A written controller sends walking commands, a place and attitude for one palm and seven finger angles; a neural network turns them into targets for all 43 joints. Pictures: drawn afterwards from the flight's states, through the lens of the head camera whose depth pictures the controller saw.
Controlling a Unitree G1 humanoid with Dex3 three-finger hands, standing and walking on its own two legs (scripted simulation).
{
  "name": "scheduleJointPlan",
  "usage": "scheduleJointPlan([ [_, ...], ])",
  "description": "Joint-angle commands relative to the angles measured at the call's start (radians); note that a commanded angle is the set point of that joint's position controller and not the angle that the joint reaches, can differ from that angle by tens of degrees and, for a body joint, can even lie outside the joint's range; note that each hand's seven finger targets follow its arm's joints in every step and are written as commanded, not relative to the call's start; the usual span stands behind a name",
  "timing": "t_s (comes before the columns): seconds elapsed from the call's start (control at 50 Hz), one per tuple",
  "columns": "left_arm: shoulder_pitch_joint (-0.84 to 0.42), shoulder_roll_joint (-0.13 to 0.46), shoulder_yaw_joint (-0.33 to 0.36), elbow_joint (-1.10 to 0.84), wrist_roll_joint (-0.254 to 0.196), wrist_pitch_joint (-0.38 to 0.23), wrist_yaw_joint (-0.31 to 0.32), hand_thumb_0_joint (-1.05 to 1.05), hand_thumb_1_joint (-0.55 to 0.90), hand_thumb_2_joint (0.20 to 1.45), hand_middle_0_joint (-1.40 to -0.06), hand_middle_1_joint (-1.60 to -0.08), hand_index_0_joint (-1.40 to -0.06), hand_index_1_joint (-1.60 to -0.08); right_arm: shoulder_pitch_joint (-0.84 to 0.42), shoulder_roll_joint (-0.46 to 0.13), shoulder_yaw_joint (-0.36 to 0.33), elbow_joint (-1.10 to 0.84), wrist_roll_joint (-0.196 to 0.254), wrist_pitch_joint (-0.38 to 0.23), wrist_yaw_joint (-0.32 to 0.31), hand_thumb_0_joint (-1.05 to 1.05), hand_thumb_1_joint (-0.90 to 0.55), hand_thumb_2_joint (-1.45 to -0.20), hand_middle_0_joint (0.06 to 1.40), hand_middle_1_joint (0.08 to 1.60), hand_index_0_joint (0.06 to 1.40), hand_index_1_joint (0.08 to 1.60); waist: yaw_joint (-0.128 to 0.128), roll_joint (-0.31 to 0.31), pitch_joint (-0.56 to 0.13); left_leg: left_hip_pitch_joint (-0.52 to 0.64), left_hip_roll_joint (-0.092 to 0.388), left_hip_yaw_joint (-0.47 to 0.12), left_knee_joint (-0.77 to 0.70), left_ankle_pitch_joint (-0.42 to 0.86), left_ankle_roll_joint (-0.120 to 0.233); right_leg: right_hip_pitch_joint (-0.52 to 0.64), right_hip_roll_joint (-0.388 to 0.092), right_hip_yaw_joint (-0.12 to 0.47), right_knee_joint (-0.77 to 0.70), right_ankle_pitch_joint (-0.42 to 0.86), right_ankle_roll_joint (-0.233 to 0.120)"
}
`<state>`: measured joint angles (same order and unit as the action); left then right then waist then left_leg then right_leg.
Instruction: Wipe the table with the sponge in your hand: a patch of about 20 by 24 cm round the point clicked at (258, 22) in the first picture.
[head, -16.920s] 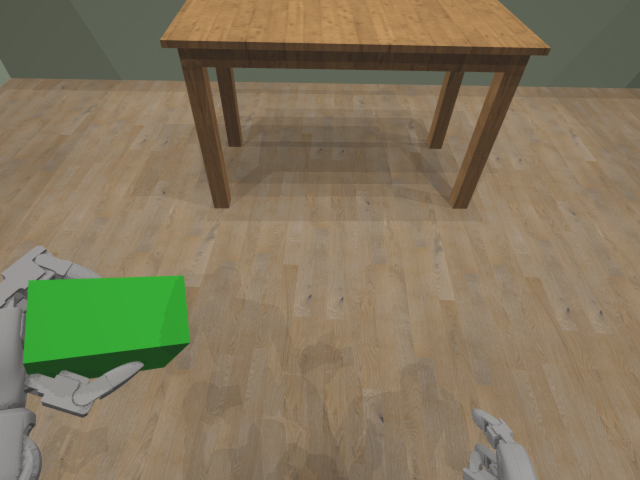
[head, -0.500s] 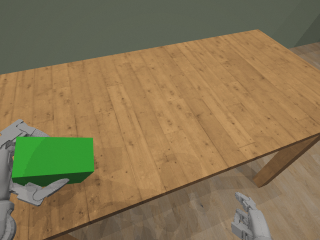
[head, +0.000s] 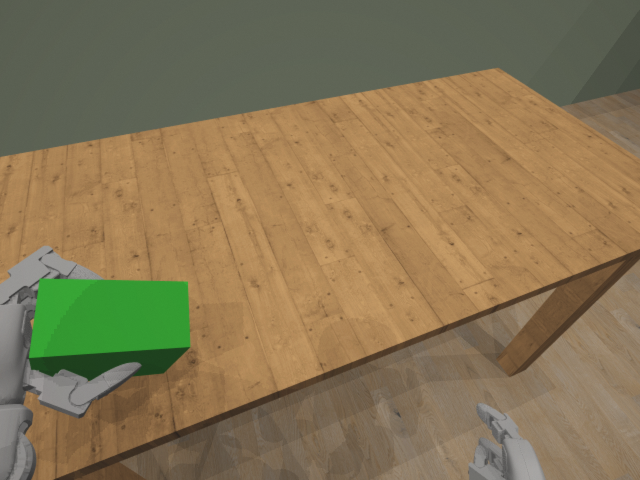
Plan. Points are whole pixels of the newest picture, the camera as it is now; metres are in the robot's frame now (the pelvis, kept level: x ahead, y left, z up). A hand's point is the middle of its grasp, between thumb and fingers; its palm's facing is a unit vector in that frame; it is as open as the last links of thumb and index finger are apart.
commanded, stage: look again from close up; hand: left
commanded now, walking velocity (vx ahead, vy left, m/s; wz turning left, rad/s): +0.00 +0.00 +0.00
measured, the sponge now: (133, 332) +0.23 +0.21 +0.12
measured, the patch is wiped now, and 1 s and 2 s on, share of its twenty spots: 0.00 0.00 0.00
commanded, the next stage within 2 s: come to a stop and stand still in 0.16 s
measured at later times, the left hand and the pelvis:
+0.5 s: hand (49, 321) +0.22 +0.28 +0.15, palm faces +0.36 -0.84 -0.40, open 10.3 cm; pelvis +0.00 +0.03 +0.00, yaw +0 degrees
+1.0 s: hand (79, 334) +0.22 +0.26 +0.13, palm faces +0.26 -0.88 -0.40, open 10.2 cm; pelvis +0.00 +0.02 +0.00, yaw +0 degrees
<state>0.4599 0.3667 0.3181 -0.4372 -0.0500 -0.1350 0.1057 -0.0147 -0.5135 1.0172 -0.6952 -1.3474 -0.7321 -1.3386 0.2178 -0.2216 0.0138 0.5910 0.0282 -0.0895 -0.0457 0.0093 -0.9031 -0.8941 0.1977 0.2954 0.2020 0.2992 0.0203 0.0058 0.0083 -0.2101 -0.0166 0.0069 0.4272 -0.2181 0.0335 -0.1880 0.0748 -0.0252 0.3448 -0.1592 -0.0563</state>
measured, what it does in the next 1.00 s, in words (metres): stands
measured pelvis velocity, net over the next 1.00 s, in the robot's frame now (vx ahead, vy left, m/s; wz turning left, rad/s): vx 0.00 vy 0.02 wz -0.01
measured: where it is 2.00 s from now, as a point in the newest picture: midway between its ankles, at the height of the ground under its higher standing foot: outside the picture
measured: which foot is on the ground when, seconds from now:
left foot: down 0.00-1.00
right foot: down 0.00-1.00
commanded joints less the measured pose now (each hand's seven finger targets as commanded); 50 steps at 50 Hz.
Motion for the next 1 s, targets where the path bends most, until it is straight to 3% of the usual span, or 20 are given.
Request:
scheduleJointPlan([
  [0.0, -0.109, 0.180, 0.112, -0.222, -0.006, -0.074, 0.023, 0.000, 0.100, 1.300, -1.200, -1.600, -1.200, -1.600, -0.114, -0.110, -0.038, -0.168, 0.000, -0.064, -0.013, 0.000, -0.900, -0.900, 0.200, 0.300, 0.200, 0.300, -0.005, 0.017, -0.083, 0.042, 0.103, -0.124, -0.063, 0.019, 0.011, -0.025, -0.173, 0.179, -0.097, -0.039, 0.019],
  [0.16, -0.098, 0.198, 0.133, -0.265, 0.000, -0.084, 0.022, 0.000, 0.100, 1.300, -1.200, -1.600, -1.200, -1.600, -0.125, -0.107, -0.035, -0.168, 0.000, -0.074, -0.011, 0.000, -0.900, -0.900, 0.200, 0.300, 0.200, 0.300, -0.004, 0.085, -0.131, 0.050, 0.123, -0.144, -0.107, 0.095, 0.001, 0.037, -0.153, 0.145, -0.023, 0.076, 0.012],
  [0.18, -0.086, 0.166, 0.108, -0.248, -0.003, -0.089, 0.018, 0.000, 0.100, 1.300, -1.200, -1.600, -1.200, -1.600, -0.113, -0.106, -0.030, -0.169, -0.007, -0.071, -0.010, 0.000, -0.900, -0.900, 0.200, 0.300, 0.200, 0.300, -0.002, 0.079, -0.125, 0.034, 0.131, -0.149, -0.118, 0.098, 0.000, 0.045, -0.147, 0.125, -0.015, 0.074, 0.014],
  [0.24, -0.085, 0.186, 0.125, -0.260, -0.002, -0.086, 0.016, 0.000, 0.100, 1.300, -1.200, -1.600, -1.200, -1.600, -0.105, -0.104, -0.037, -0.176, -0.006, -0.071, -0.011, 0.000, -0.900, -0.900, 0.200, 0.300, 0.200, 0.300, -0.001, 0.065, -0.134, 0.040, 0.135, -0.150, -0.110, 0.161, -0.013, 0.066, -0.153, 0.127, -0.006, 0.127, 0.013],
  [0.36, -0.084, 0.187, 0.133, -0.234, -0.001, -0.084, 0.013, 0.000, 0.100, 1.300, -1.200, -1.600, -1.200, -1.600, -0.110, -0.103, -0.033, -0.170, -0.007, -0.067, -0.013, 0.000, -0.900, -0.900, 0.200, 0.300, 0.200, 0.300, 0.000, 0.083, -0.107, 0.065, 0.152, -0.158, -0.158, 0.185, -0.062, 0.032, -0.126, 0.091, 0.014, 0.071, 0.018],
  [0.48, -0.108, 0.154, 0.097, -0.236, 0.002, -0.088, 0.009, 0.000, 0.100, 1.300, -1.200, -1.600, -1.200, -1.600, -0.106, -0.102, -0.030, -0.171, -0.013, -0.064, -0.014, 0.000, -0.900, -0.900, 0.200, 0.300, 0.200, 0.300, 0.001, 0.091, -0.102, 0.052, 0.148, -0.150, -0.157, 0.160, -0.063, 0.046, -0.130, 0.076, 0.011, 0.065, 0.017],
  [0.6, -0.090, 0.179, 0.122, -0.253, -0.002, -0.084, 0.014, 0.000, 0.100, 1.300, -1.200, -1.600, -1.200, -1.600, -0.100, -0.103, -0.039, -0.174, -0.008, -0.062, -0.015, 0.000, -0.900, -0.900, 0.200, 0.300, 0.200, 0.300, 0.000, 0.060, -0.137, 0.072, 0.132, -0.145, -0.101, 0.253, -0.059, 0.070, -0.151, 0.097, 0.000, 0.147, 0.005],
  [0.62, -1.162, 0.977, 0.703, -0.519, 0.177, -0.203, 0.017, 0.000, 0.100, 1.300, -1.200, -1.600, -1.200, -1.600, 0.041, -0.144, -0.030, -0.158, -0.068, -0.111, 0.004, 0.000, -0.900, -0.900, 0.200, 0.300, 0.200, 0.300, -0.013, -0.042, 0.043, -0.133, 0.124, -0.065, 0.031, 0.273, 0.019, -0.067, -0.123, 0.084, -0.020, 0.084, 0.085],
  [0.64, -0.554, 0.351, 0.323, 0.108, 0.055, -0.162, -0.030, 0.000, 0.100, 1.300, -1.200, -1.600, -1.200, -1.600, -0.088, -0.014, 0.012, -0.120, -0.031, -0.110, 0.010, 0.000, -0.900, -0.900, 0.200, 0.300, 0.200, 0.300, 0.003, -0.023, -0.196, 0.042, 0.074, -0.106, -0.008, 0.303, 0.011, -0.046, -0.166, 0.088, 0.016, 0.029, 0.007],
  [0.66, -0.329, 0.281, 0.283, 0.007, 0.003, -0.142, -0.021, 0.000, 0.100, 1.300, -1.200, -1.600, -1.200, -1.600, -0.101, -0.084, -0.053, -0.150, -0.007, -0.099, 0.013, 0.000, -0.900, -0.900, 0.200, 0.300, 0.200, 0.300, 0.024, 0.104, -0.215, 0.093, 0.072, -0.084, -0.020, 0.294, -0.035, 0.051, -0.122, 0.101, 0.057, 0.099, -0.006],
  [0.68, -0.321, 0.212, 0.204, 0.026, 0.004, -0.140, -0.027, 0.000, 0.100, 1.300, -1.200, -1.600, -1.200, -1.600, -0.049, -0.100, -0.055, -0.163, -0.010, -0.108, 0.019, 0.000, -0.900, -0.900, 0.200, 0.300, 0.200, 0.300, 0.011, 0.121, -0.232, 0.060, 0.087, -0.072, 0.008, 0.255, -0.026, 0.075, -0.151, 0.150, 0.057, 0.126, -0.011],
  [0.72, -0.180, 0.168, 0.145, -0.109, -0.019, -0.162, -0.044, 0.000, 0.100, 1.300, -1.200, -1.600, -1.200, -1.600, -0.057, -0.112, -0.058, -0.167, -0.003, -0.113, 0.045, 0.000, -0.900, -0.900, 0.200, 0.300, 0.200, 0.300, 0.013, 0.132, -0.228, 0.050, 0.088, -0.082, 0.006, 0.249, -0.017, 0.085, -0.167, 0.159, 0.057, 0.164, 0.017],
  [0.74, -0.099, 0.136, 0.110, -0.138, -0.018, -0.162, -0.045, 0.000, 0.100, 1.300, -1.200, -1.600, -1.200, -1.600, -0.068, -0.110, -0.055, -0.171, -0.001, -0.110, 0.057, 0.000, -0.900, -0.900, 0.200, 0.300, 0.200, 0.300, 0.017, 0.093, -0.214, 0.025, 0.090, -0.079, -0.002, 0.233, -0.010, 0.097, -0.164, 0.152, 0.053, 0.164, 0.030],
  [0.76, -0.027, 0.064, 0.054, -0.152, -0.024, -0.155, -0.046, 0.000, 0.100, 1.300, -1.200, -1.600, -1.200, -1.600, -0.104, -0.096, -0.048, -0.174, 0.010, -0.114, 0.069, 0.000, -0.900, -0.900, 0.200, 0.300, 0.200, 0.300, 0.016, 0.081, -0.207, 0.042, 0.091, -0.075, -0.014, 0.224, -0.003, 0.078, -0.146, 0.143, 0.062, 0.151, 0.037],
  [0.78, -0.023, 0.076, 0.043, -0.191, -0.018, -0.153, -0.045, 0.000, 0.100, 1.300, -1.200, -1.600, -1.200, -1.600, -0.098, -0.101, -0.045, -0.184, 0.005, -0.110, 0.068, 0.000, -0.900, -0.900, 0.200, 0.300, 0.200, 0.300, 0.016, 0.036, -0.175, 0.001, 0.100, -0.089, -0.028, 0.207, -0.001, 0.081, -0.147, 0.119, 0.051, 0.138, 0.039],
  [0.84, -0.042, 0.183, 0.144, -0.173, -0.009, -0.148, -0.023, 0.000, 0.100, 1.300, -1.200, -1.600, -1.200, -1.600, -0.112, -0.110, -0.047, -0.177, -0.003, -0.106, 0.043, 0.000, -0.900, -0.900, 0.200, 0.300, 0.200, 0.300, 0.017, -0.098, -0.111, -0.030, 0.095, -0.094, -0.048, 0.101, -0.011, 0.042, -0.148, 0.135, 0.010, 0.062, 0.034],
  [0.86, -0.067, 0.245, 0.213, -0.192, -0.005, -0.147, -0.007, 0.000, 0.100, 1.300, -1.200, -1.600, -1.200, -1.600, -0.136, -0.112, -0.042, -0.174, -0.001, -0.098, 0.034, 0.000, -0.900, -0.900, 0.200, 0.300, 0.200, 0.300, 0.014, -0.095, -0.102, -0.017, 0.092, -0.094, -0.055, 0.079, -0.012, 0.017, -0.141, 0.134, 0.006, 0.027, 0.031],
  [0.88, -0.083, 0.220, 0.203, -0.160, -0.011, -0.153, -0.009, 0.000, 0.100, 1.300, -1.200, -1.600, -1.200, -1.600, -0.124, -0.105, -0.040, -0.177, -0.005, -0.092, 0.021, 0.000, -0.900, -0.900, 0.200, 0.300, 0.200, 0.300, 0.010, -0.106, -0.096, -0.032, 0.089, -0.103, -0.060, 0.057, -0.006, 0.018, -0.147, 0.118, -0.003, 0.004, 0.030],
  [0.96, -0.209, 0.292, 0.255, -0.257, -0.012, -0.173, -0.004, 0.000, 0.100, 1.300, -1.200, -1.600, -1.200, -1.600, -0.142, -0.097, -0.032, -0.180, -0.003, -0.100, -0.005, 0.000, -0.900, -0.900, 0.200, 0.300, 0.200, 0.300, 0.005, 0.085, -0.093, -0.011, 0.088, -0.109, -0.064, 0.030, 0.001, 0.012, -0.148, 0.152, 0.004, 0.010, 0.022],
  [0.98, -0.210, 0.236, 0.209, -0.250, -0.017, -0.178, -0.009, 0.000, 0.100, 1.300, -1.200, -1.600, -1.200, -1.600, -0.126, -0.092, -0.028, -0.180, -0.008, -0.100, -0.008, 0.000, -0.900, -0.900, 0.200, 0.300, 0.200, 0.300, 0.003, 0.110, -0.107, -0.026, 0.087, -0.115, -0.067, 0.030, 0.006, 0.045, -0.149, 0.131, 0.009, 0.023, 0.021],
])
